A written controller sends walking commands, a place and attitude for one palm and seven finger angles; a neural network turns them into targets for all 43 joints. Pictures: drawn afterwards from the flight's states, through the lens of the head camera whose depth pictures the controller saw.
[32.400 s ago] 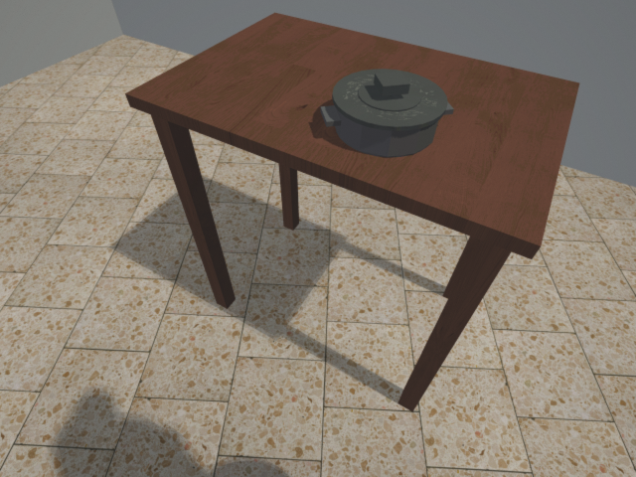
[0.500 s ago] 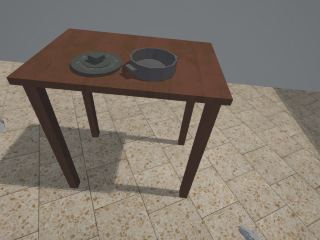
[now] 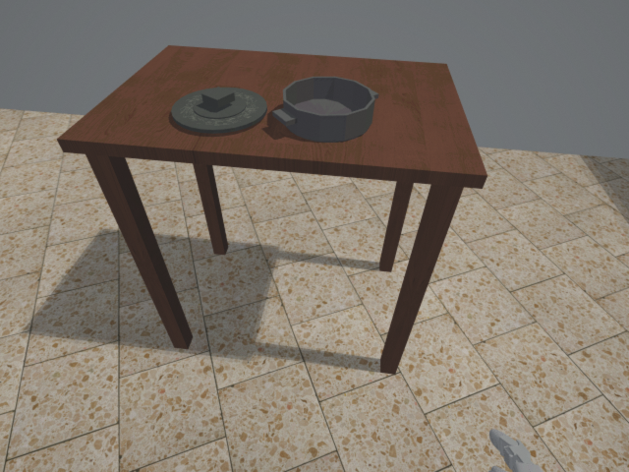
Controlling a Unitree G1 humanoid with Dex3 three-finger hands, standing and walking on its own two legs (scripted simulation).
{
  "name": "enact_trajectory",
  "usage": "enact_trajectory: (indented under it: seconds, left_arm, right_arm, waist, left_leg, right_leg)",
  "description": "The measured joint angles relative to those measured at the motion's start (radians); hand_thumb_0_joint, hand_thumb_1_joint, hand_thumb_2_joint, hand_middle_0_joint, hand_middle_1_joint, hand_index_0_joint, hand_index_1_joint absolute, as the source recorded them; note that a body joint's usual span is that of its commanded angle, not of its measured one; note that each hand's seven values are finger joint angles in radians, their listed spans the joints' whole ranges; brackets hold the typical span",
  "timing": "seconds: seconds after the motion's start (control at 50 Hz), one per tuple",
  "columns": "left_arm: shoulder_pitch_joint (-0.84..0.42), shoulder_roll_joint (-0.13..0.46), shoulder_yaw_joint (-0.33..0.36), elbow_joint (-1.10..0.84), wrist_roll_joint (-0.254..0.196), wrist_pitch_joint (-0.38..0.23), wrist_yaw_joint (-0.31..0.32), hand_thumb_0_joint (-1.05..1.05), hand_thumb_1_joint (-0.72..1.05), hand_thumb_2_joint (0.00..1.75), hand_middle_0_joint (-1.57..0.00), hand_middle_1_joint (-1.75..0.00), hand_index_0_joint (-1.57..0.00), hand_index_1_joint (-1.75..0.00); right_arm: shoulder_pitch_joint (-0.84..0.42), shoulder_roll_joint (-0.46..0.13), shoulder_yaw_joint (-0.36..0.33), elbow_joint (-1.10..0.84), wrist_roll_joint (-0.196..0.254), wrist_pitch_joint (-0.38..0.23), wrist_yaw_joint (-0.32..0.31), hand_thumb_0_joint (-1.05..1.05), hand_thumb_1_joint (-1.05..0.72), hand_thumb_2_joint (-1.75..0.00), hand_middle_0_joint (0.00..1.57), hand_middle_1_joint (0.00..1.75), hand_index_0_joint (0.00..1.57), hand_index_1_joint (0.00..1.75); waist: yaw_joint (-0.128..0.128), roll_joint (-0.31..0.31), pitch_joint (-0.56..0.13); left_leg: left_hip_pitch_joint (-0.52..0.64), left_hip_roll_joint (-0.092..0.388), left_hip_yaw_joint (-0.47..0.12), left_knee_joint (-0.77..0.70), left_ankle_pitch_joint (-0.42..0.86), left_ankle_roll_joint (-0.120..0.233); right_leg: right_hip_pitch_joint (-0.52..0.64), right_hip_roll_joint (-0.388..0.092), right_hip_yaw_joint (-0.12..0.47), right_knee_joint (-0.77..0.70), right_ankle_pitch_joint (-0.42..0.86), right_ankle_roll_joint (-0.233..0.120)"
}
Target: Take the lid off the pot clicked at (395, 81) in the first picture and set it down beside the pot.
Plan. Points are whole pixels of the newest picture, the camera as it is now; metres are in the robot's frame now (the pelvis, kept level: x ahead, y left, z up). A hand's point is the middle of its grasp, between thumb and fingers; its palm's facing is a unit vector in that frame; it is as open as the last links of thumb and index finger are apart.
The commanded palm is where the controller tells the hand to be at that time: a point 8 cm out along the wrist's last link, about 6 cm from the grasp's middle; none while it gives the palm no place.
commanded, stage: stop stepping back and stand still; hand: left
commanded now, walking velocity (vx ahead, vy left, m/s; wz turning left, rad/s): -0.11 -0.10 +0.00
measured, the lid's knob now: (218, 97) +0.80 +0.26 +0.12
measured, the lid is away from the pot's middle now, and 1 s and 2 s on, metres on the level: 0.24 0.24 0.24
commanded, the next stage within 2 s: let the arm hang, fingers relaxed in 0.54 s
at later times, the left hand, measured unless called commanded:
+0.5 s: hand out of the picture +0.03 +0.17 -0.16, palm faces +0.10 -0.96 -0.24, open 6.9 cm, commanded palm none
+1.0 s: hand out of the picture +0.03 +0.15 -0.16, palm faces +0.08 -0.97 -0.22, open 7.3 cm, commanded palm none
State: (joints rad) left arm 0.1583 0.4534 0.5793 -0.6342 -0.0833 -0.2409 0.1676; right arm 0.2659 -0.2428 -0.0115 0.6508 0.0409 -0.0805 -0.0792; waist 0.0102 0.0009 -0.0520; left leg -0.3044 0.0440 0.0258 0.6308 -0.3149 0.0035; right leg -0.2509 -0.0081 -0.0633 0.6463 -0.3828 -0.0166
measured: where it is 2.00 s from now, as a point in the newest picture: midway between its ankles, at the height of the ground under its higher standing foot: outside the picture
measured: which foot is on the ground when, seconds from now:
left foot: down 0.00-1.00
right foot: down 0.00-1.00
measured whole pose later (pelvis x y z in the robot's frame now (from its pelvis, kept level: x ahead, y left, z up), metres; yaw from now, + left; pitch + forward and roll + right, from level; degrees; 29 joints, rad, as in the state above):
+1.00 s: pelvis +0.02 -0.02 +0.02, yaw +3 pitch -1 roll +0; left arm 0.26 0.14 0.01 1.12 0.00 0.00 0.05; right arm 0.32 -0.12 -0.03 1.10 -0.01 0.00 -0.04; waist -0.02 0.02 0.03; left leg -0.15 0.02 0.04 0.45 -0.27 0.00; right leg -0.15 0.06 0.02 0.43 -0.26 -0.04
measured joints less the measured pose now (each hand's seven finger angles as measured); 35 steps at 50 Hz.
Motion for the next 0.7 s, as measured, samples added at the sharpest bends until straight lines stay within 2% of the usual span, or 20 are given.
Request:
enact_trajectory:
  seconds: [0.02, 0.04, 0.08, 0.12, 0.14, 0.16, 0.18, 0.22, 0.26, 0.28, 0.3, 0.32, 0.34, 0.38, 0.44, 0.54, 0.7]
  left_arm:
    - [-0.009, -0.005, 0.007, 0.024, -0.004, 0.015, 0.002, 0.00, 0.88, 0.90, -0.21, -0.30, -0.21, -0.31]
    - [-0.026, -0.013, -0.019, 0.094, 0.016, 0.010, -0.009, 0.00, 0.88, 0.90, -0.20, -0.30, -0.20, -0.31]
    - [-0.063, -0.044, -0.132, 0.319, 0.059, 0.076, -0.060, 0.00, 0.89, 0.90, -0.19, -0.30, -0.20, -0.30]
    - [-0.074, -0.092, -0.261, 0.597, 0.080, 0.175, -0.101, -0.01, 0.90, 0.90, -0.19, -0.30, -0.19, -0.30]
    - [-0.075, -0.114, -0.324, 0.737, 0.087, 0.216, -0.117, -0.01, 0.90, 0.90, -0.19, -0.30, -0.19, -0.30]
    - [-0.070, -0.131, -0.384, 0.865, 0.093, 0.249, -0.131, 0.00, 0.91, 0.90, -0.18, -0.30, -0.18, -0.30]
    - [-0.058, -0.146, -0.438, 0.976, 0.099, 0.271, -0.142, 0.00, 0.91, 0.90, -0.18, -0.30, -0.18, -0.30]
    - [-0.027, -0.220, -0.530, 1.190, 0.103, 0.306, -0.158, 0.00, 0.91, 0.90, -0.19, -0.30, -0.18, -0.30]
    - [0.020, -0.310, -0.589, 1.362, 0.103, 0.324, -0.162, 0.01, 0.91, 0.90, -0.19, -0.30, -0.19, -0.30]
    - [0.050, -0.349, -0.604, 1.432, 0.102, 0.325, -0.161, 0.01, 0.91, 0.90, -0.19, -0.30, -0.19, -0.30]
    - [0.072, -0.379, -0.554, 1.450, 0.061, 0.293, -0.139, -0.03, 0.95, 0.89, -0.20, -0.30, -0.20, -0.30]
    - [0.078, -0.380, -0.525, 1.452, 0.054, 0.264, -0.122, -0.08, 1.00, 0.89, -0.20, -0.30, -0.20, -0.30]
    - [0.079, -0.366, -0.516, 1.462, 0.067, 0.252, -0.118, -0.11, 1.02, 0.89, -0.21, -0.30, -0.21, -0.30]
    - [0.089, -0.330, -0.516, 1.494, 0.080, 0.248, -0.121, -0.13, 1.03, 0.89, -0.21, -0.30, -0.21, -0.30]
    - [0.095, -0.271, -0.520, 1.565, 0.079, 0.262, -0.128, -0.11, 1.01, 0.89, -0.21, -0.30, -0.20, -0.30]
    - [0.108, -0.239, -0.542, 1.670, 0.079, 0.270, -0.133, -0.05, 0.96, 0.90, -0.20, -0.30, -0.20, -0.30]
    - [0.105, -0.280, -0.570, 1.737, 0.080, 0.254, -0.124, -0.01, 0.92, 0.90, -0.19, -0.30, -0.19, -0.30]
  right_arm:
    - [-0.014, 0.010, 0.004, -0.010, 0.001, -0.005, 0.003, 0.01, -0.91, -0.90, 0.20, 0.30, 0.20, 0.30]
    - [-0.026, 0.011, 0.003, 0.007, -0.006, -0.037, 0.019, 0.01, -0.91, -0.90, 0.20, 0.30, 0.20, 0.30]
    - [-0.057, 0.008, -0.004, 0.065, -0.030, -0.042, 0.049, 0.01, -0.91, -0.90, 0.20, 0.30, 0.20, 0.30]
    - [-0.082, 0.002, -0.004, 0.110, -0.053, -0.009, 0.059, 0.01, -0.91, -0.90, 0.20, 0.30, 0.20, 0.30]
    - [-0.089, 0.001, -0.002, 0.124, -0.060, 0.009, 0.062, 0.00, -0.91, -0.90, 0.21, 0.30, 0.20, 0.30]
    - [-0.092, 0.005, 0.001, 0.132, -0.063, 0.025, 0.066, 0.00, -0.91, -0.90, 0.21, 0.30, 0.20, 0.30]
    - [-0.092, 0.016, 0.004, 0.139, -0.060, 0.039, 0.070, 0.00, -0.91, -0.90, 0.21, 0.30, 0.20, 0.30]
    - [-0.083, 0.016, -0.004, 0.160, -0.052, 0.069, 0.077, 0.00, -0.91, -0.90, 0.21, 0.30, 0.20, 0.30]
    - [-0.066, 0.014, -0.016, 0.192, -0.054, 0.096, 0.076, 0.00, -0.91, -0.90, 0.21, 0.30, 0.20, 0.30]
    - [-0.054, 0.016, -0.020, 0.211, -0.054, 0.105, 0.073, 0.00, -0.91, -0.90, 0.21, 0.30, 0.20, 0.30]
    - [-0.033, 0.021, -0.026, 0.228, -0.051, 0.110, 0.069, 0.00, -0.91, -0.90, 0.21, 0.30, 0.20, 0.30]
    - [-0.009, 0.027, -0.031, 0.248, -0.049, 0.114, 0.065, 0.00, -0.91, -0.90, 0.21, 0.30, 0.20, 0.30]
    - [0.013, 0.033, -0.034, 0.268, -0.051, 0.118, 0.064, 0.00, -0.91, -0.90, 0.20, 0.30, 0.20, 0.30]
    - [0.057, 0.040, -0.037, 0.298, -0.056, 0.117, 0.061, 0.00, -0.91, -0.90, 0.20, 0.30, 0.19, 0.30]
    - [0.088, 0.066, -0.032, 0.342, -0.062, 0.115, 0.048, 0.00, -0.91, -0.90, 0.20, 0.30, 0.19, 0.30]
    - [0.109, 0.089, -0.023, 0.377, -0.053, 0.103, 0.038, 0.00, -0.91, -0.90, 0.20, 0.30, 0.19, 0.30]
    - [0.070, 0.122, -0.012, 0.414, -0.047, 0.097, 0.047, 0.00, -0.91, -0.90, 0.20, 0.30, 0.19, 0.30]
  waist:
    - [-0.008, -0.002, 0.006]
    - [-0.015, 0.007, -0.005]
    - [-0.029, 0.028, -0.027]
    - [-0.047, 0.062, -0.037]
    - [-0.054, 0.074, -0.031]
    - [-0.060, 0.069, -0.019]
    - [-0.066, 0.045, -0.006]
    - [-0.086, 0.051, 0.030]
    - [-0.091, 0.054, 0.075]
    - [-0.087, 0.045, 0.095]
    - [-0.079, 0.039, 0.109]
    - [-0.064, 0.033, 0.120]
    - [-0.051, 0.026, 0.127]
    - [-0.038, 0.024, 0.125]
    - [-0.026, -0.006, 0.132]
    - [-0.029, 0.006, 0.132]
    - [-0.035, 0.044, 0.106]
  left_leg:
    - [0.004, -0.004, 0.007, 0.003, -0.003, -0.011]
    - [-0.009, -0.006, 0.004, 0.006, -0.005, -0.017]
    - [-0.027, -0.023, -0.010, -0.008, 0.007, -0.020]
    - [-0.027, -0.030, -0.029, -0.032, 0.027, -0.017]
    - [-0.022, -0.031, -0.035, -0.036, 0.032, -0.020]
    - [-0.020, -0.036, -0.033, -0.024, 0.032, -0.022]
    - [-0.028, -0.048, -0.023, 0.008, 0.028, -0.023]
    - [-0.051, -0.039, -0.039, 0.115, -0.079, -0.014]
    - [-0.071, -0.030, -0.050, 0.234, -0.144, -0.006]
    - [-0.077, -0.028, -0.050, 0.275, -0.161, -0.005]
    - [-0.085, -0.026, -0.058, 0.291, -0.172, -0.006]
    - [-0.081, -0.021, -0.058, 0.272, -0.175, -0.006]
    - [-0.064, -0.016, -0.050, 0.218, -0.158, -0.005]
    - [-0.004, -0.004, -0.039, 0.037, -0.022, 0.007]
    - [0.022, -0.011, -0.023, -0.022, -0.022, -0.002]
    - [0.075, -0.016, -0.005, -0.109, 0.016, -0.010]
    - [0.126, -0.017, 0.006, -0.171, 0.041, -0.009]
  right_leg:
    - [0.001, -0.002, 0.012, 0.003, -0.002, 0.002]
    - [-0.023, -0.001, 0.020, 0.032, 0.005, 0.006]
    - [-0.086, 0.002, 0.052, 0.137, -0.043, 0.018]
    - [-0.121, 0.020, 0.081, 0.181, -0.103, 0.024]
    - [-0.118, 0.025, 0.090, 0.151, -0.075, 0.023]
    - [-0.101, 0.020, 0.099, 0.086, 0.043, 0.019]
    - [-0.081, 0.006, 0.110, 0.042, 0.106, 0.003]
    - [-0.058, 0.018, 0.091, 0.055, 0.018, -0.017]
    - [-0.031, 0.040, 0.074, 0.038, 0.001, -0.025]
    - [-0.018, 0.049, 0.072, 0.020, 0.009, -0.027]
    - [-0.010, 0.058, 0.061, -0.003, 0.023, -0.030]
    - [-0.003, 0.067, 0.049, -0.027, 0.036, -0.036]
    - [0.002, 0.072, 0.041, -0.048, 0.046, -0.040]
    - [-0.004, 0.084, 0.029, -0.065, 0.054, -0.039]
    - [-0.004, 0.075, 0.043, -0.074, 0.055, -0.030]
    - [0.041, 0.070, 0.062, -0.154, 0.094, -0.031]
    - [0.090, 0.069, 0.073, -0.217, 0.123, -0.030]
